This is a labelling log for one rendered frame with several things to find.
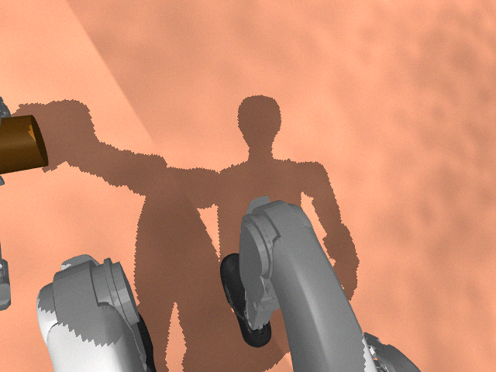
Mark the right robot foot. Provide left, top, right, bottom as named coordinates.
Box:
left=220, top=253, right=271, bottom=347

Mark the left robot foot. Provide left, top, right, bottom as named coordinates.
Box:
left=137, top=313, right=157, bottom=372

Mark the can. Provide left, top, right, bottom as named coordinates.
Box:
left=0, top=115, right=48, bottom=174

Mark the right robot hand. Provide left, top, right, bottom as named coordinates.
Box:
left=364, top=332, right=421, bottom=372

